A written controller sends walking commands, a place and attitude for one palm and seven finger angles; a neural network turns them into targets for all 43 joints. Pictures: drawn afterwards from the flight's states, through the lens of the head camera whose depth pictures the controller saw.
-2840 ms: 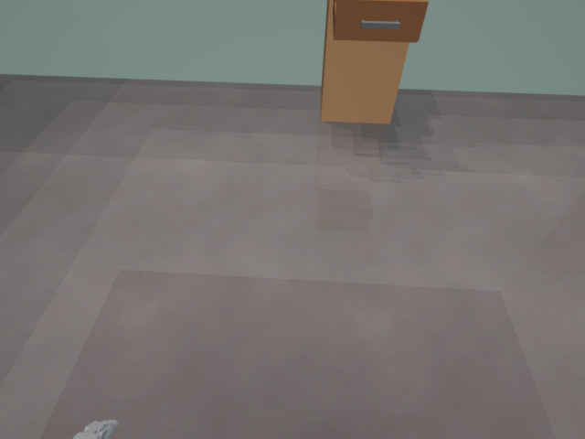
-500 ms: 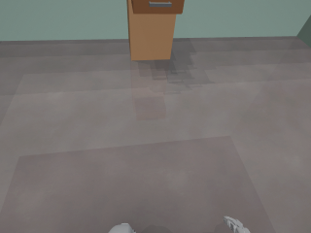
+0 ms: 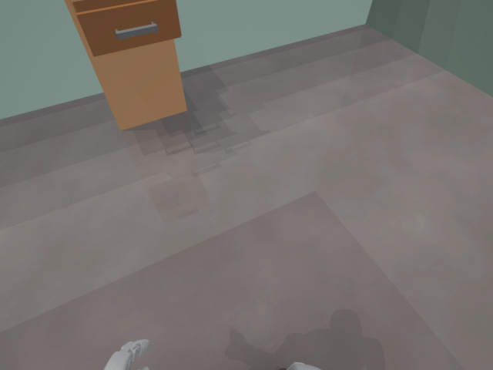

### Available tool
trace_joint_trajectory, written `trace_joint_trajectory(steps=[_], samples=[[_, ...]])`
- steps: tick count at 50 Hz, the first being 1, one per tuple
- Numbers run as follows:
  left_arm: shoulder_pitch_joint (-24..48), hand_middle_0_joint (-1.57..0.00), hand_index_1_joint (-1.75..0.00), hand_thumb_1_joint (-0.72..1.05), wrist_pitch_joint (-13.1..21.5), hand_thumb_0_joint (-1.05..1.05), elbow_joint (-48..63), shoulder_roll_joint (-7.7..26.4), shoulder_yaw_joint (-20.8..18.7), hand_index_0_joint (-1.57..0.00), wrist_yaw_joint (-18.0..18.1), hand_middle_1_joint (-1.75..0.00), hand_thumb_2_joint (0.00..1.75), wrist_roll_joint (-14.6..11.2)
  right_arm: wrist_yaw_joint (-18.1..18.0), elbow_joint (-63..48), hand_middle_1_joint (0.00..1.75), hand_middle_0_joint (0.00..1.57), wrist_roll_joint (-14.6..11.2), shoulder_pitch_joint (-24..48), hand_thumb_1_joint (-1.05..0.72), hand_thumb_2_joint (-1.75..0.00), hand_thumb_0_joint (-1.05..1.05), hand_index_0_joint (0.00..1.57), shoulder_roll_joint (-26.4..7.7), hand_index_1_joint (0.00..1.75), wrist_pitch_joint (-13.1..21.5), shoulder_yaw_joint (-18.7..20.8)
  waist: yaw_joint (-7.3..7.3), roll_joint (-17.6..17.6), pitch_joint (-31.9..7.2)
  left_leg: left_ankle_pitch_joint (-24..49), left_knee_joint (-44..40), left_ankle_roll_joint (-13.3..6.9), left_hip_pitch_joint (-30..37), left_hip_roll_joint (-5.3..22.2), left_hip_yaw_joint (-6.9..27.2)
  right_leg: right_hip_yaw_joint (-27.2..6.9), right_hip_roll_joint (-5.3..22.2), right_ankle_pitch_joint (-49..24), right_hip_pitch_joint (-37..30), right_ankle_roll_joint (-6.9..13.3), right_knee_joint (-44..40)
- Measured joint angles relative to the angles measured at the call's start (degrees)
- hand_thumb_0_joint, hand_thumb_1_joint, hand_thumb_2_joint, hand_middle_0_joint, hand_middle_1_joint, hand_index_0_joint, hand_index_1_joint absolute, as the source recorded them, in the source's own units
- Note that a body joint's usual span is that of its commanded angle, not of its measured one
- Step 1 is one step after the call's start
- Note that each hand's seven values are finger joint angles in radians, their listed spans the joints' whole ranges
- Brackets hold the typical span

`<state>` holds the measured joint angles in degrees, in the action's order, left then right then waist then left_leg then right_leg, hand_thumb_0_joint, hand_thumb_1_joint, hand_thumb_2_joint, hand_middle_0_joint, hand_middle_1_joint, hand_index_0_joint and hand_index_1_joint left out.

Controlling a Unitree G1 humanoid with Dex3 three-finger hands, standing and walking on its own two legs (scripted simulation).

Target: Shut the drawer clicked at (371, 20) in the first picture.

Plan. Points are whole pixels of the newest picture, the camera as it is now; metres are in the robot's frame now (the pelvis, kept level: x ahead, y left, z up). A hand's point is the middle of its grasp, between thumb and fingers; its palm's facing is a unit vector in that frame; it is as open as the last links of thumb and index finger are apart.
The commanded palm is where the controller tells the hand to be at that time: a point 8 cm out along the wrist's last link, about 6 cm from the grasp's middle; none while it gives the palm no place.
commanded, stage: walk to a spot facing it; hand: left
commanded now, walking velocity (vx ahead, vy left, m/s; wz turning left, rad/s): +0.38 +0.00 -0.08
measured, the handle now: (136, 29) +1.35 +0.42 -0.09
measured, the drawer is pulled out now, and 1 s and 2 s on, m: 0.26 0.26 0.26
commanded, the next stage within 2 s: turn to face it in 1.68 s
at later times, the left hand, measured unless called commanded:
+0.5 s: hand (129, 347) +0.20 +0.23 -0.19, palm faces +0.04 -0.99 -0.15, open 7.3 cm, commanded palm none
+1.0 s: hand (187, 188) +0.58 +0.15 -0.17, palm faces -0.07 -0.98 -0.17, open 7.4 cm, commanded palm none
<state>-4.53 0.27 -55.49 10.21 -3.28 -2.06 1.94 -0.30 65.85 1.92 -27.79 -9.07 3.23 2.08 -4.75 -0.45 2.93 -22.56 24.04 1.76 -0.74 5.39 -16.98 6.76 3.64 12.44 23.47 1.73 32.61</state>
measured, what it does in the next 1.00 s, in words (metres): walks ahead: right foot, then left foot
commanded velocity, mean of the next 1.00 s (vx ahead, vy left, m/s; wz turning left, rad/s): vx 0.38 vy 0.00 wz -0.08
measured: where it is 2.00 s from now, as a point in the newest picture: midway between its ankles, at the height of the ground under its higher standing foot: (247, 218)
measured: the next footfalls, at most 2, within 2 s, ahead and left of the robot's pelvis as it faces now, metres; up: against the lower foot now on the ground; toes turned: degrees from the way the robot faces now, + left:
right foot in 0.02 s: +0.12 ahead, -0.12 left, +0.00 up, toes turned -8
left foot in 0.38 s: +0.30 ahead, +0.13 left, +0.00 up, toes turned +11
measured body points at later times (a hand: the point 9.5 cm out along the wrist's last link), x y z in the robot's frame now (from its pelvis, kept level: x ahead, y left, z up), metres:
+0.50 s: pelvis +0.22 +0.05 +0.00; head +0.23 +0.08 +0.45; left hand +0.20 +0.28 -0.17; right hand +0.29 -0.21 -0.12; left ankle +0.26 +0.12 -0.73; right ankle +0.12 -0.09 -0.64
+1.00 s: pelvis +0.46 -0.01 -0.02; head +0.49 -0.02 +0.43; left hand +0.59 +0.20 -0.16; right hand +0.32 -0.19 -0.17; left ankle +0.31 +0.12 -0.64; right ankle +0.53 -0.10 -0.73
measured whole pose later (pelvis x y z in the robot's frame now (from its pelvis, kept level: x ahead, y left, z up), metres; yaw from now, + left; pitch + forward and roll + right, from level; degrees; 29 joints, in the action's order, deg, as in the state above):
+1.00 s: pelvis +0.46 -0.01 -0.02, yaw -4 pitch -1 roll +0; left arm -6.8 4.1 -58.0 8.5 -3.5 -0.6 1.0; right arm -0.1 69.1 0.5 -26.8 -5.5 1.6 2.2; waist -2.2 -1.3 4.5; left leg -26.5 66.7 0.1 -12.6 6.2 -5.7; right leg 10.1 1.9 13.2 23.5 4.5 37.8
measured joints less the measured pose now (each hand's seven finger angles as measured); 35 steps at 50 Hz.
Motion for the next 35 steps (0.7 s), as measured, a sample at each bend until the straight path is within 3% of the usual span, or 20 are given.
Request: trace_joint_trajectory(steps=[2, 5, 7, 9, 13, 19, 20, 22, 24, 26, 31, 35], samples=[[0.4, -0.19, -0.30, 0.91, 1.9, 0.00, 0.0, -0.4, 0.3, -0.19, 0.3, -0.30, 0.90, -0.1, 0.4, 1.2, 0.30, 0.20, -0.6, -0.9, -0.92, -0.90, 0.00, 0.20, 0.9, 0.30, -0.7, -0.4, 0.48, -0.2, 0.5, -4.3, 13.1, 0.1, -4.2, 2.1, 2.1, 0.6, -0.9, -1.2, -1.6, 1.3, -0.2], [-1.3, -0.20, -0.30, 0.91, 3.2, 0.00, -0.7, -1.7, 0.7, -0.20, 1.0, -0.30, 0.89, -0.9, 0.6, 1.8, 0.30, 0.20, -1.0, 1.2, -0.91, -0.90, 0.01, 0.20, 1.3, 0.30, -2.0, -0.4, 1.18, -0.7, 1.1, -4.3, 37.4, -0.9, -15.1, 1.8, 9.3, 1.2, -2.0, 2.0, -4.3, 0.8, 1.2], [-3.7, -0.20, -0.30, 0.91, 3.5, -0.01, -1.6, -2.4, 0.4, -0.20, 1.8, -0.30, 0.89, -1.4, 0.6, 0.8, 0.30, 0.20, -0.8, 3.5, -0.91, -0.90, 0.01, 0.20, 1.2, 0.30, -2.4, -0.1, 1.64, -1.0, 0.5, -0.7, 42.4, -0.9, -21.0, 2.1, 10.9, 1.4, -2.7, 2.0, -7.4, 0.1, -2.0], [-5.6, -0.20, -0.30, 0.95, 4.1, -0.03, -1.9, -1.6, -1.0, -0.20, 3.0, -0.30, 0.89, -1.5, 0.6, -1.0, 0.30, 0.20, -0.6, 6.0, -0.91, -0.90, 0.01, 0.20, 1.2, 0.30, -2.4, 0.3, 2.13, -1.1, -0.4, 1.8, 40.3, -0.5, -25.4, 2.9, 11.5, 1.7, -3.3, 1.7, -10.2, 0.0, -5.3], [-9.1, -0.20, -0.30, 0.96, 3.4, -0.04, -4.3, 0.6, -0.8, -0.20, 2.9, -0.30, 0.89, -0.8, 0.7, -4.7, 0.30, 0.20, -0.1, 11.3, -0.93, -0.90, 0.01, 0.20, 0.5, 0.30, -2.2, 1.0, 2.85, -0.9, -1.9, 6.4, 28.3, 0.2, -29.0, 3.9, 11.0, 1.6, -3.7, 2.7, -14.3, -0.7, -8.7], [-14.3, -0.20, -0.30, 0.93, 2.2, -0.02, -7.4, 1.5, -0.5, -0.20, 2.0, -0.30, 0.89, -0.5, 1.7, -7.7, 0.30, 0.20, -0.4, 15.6, -0.95, -0.90, 0.02, 0.20, -3.2, 0.30, -0.5, 1.5, 4.91, 0.2, -2.3, 9.7, 12.0, -0.7, -23.4, 2.3, 8.8, 0.9, -2.4, 9.7, -19.4, -3.6, -5.5], [-15.0, -0.20, -0.30, 0.93, 1.8, -0.01, -7.8, 1.8, -0.6, -0.20, 1.9, -0.30, 0.89, -0.6, 1.6, -7.9, 0.30, 0.20, -0.2, 16.2, -0.95, -0.90, 0.02, 0.20, -3.1, 0.30, 0.1, 1.5, 5.00, 1.4, -2.0, 10.0, 12.6, -2.0, -22.6, 1.4, 7.9, 0.1, -1.1, 11.8, -18.8, -3.3, -1.8], [-15.4, -0.20, -0.30, 0.92, 0.7, -0.01, -8.8, 1.8, -0.7, -0.20, 1.7, -0.30, 0.89, -0.9, 1.1, -8.7, 0.30, 0.20, 0.1, 16.8, -0.94, -0.90, 0.01, 0.20, -3.1, 0.30, 1.2, 1.2, 4.97, 2.3, -1.7, 7.1, 14.7, -4.2, -21.5, 0.8, 6.5, -2.5, -0.9, 15.3, -13.3, -1.9, 13.8], [-15.0, -0.20, -0.30, 0.92, 0.1, 0.00, -9.3, 1.7, -0.6, -0.20, 1.3, -0.30, 0.89, -0.8, 0.4, -8.8, 0.30, 0.20, 0.0, 16.2, -0.93, -0.90, 0.01, 0.20, -2.6, 0.30, 1.7, 0.7, 4.74, 2.3, -1.6, 5.9, 12.7, -4.9, -18.6, 0.3, 5.6, -3.8, -1.3, 12.8, -6.9, -0.9, 28.3], [-13.9, -0.19, -0.30, 0.92, 0.1, 0.00, -9.1, 1.7, -0.7, -0.20, 0.9, -0.30, 0.89, -0.6, -0.1, -8.1, 0.30, 0.20, -0.1, 14.8, -0.93, -0.90, 0.00, 0.20, -1.6, 0.30, 2.0, 0.2, 4.87, 2.6, -1.6, 6.6, 8.3, -4.8, -14.9, -0.5, 4.9, -3.7, -0.6, 8.3, -1.6, -1.0, 34.9], [-10.8, -0.19, -0.30, 0.91, -0.1, 0.00, -6.4, 0.8, -0.8, -0.19, 0.7, -0.30, 0.90, -0.3, -0.4, -4.6, 0.30, 0.20, -0.7, 10.1, -0.92, -0.90, 0.00, 0.20, 1.6, 0.30, 1.8, -0.7, 5.48, 2.5, -1.9, 8.0, -1.7, -4.6, -6.8, -2.2, 3.5, -3.7, 1.8, 0.4, 7.6, -2.6, 34.2], [-8.3, -0.19, -0.30, 0.92, -0.7, 0.00, -5.2, 0.0, -0.9, -0.19, 0.8, -0.30, 0.90, -0.2, -0.4, -2.1, 0.30, 0.20, -1.0, 6.3, -0.91, -0.90, 0.00, 0.20, 4.1, 0.30, 1.6, -1.0, 4.84, 2.3, -1.5, 7.2, -6.1, -4.0, -1.8, -3.1, 2.8, -3.2, 3.5, -3.6, 11.2, -3.6, 27.2]])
